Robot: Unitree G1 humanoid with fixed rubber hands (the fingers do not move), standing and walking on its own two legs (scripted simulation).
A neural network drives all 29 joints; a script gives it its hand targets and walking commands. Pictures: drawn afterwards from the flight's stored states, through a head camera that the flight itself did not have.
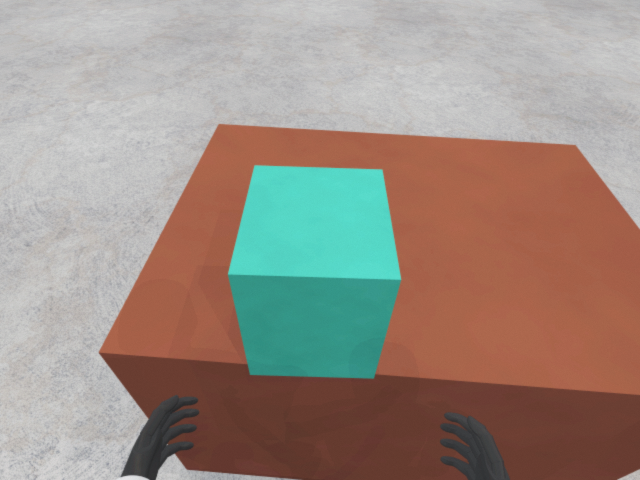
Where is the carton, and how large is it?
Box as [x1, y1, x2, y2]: [228, 165, 400, 378]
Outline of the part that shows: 254,165 228,272 250,374 373,378 400,282 400,275 382,170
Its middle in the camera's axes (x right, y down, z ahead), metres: -0.01 +0.05 +0.61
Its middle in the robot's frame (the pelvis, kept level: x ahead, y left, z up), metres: +0.43 +0.06 +0.01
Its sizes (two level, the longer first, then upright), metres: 0.222 0.199 0.248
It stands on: a pedestal, 0.67 m high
